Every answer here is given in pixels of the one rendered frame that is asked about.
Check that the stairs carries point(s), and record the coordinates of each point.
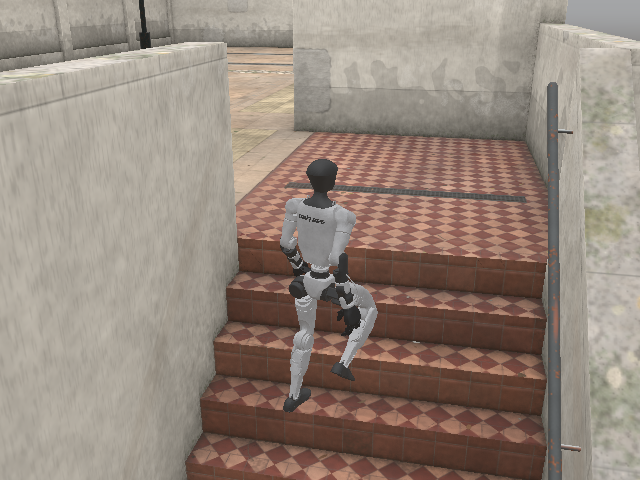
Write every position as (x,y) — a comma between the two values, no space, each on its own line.
(449,384)

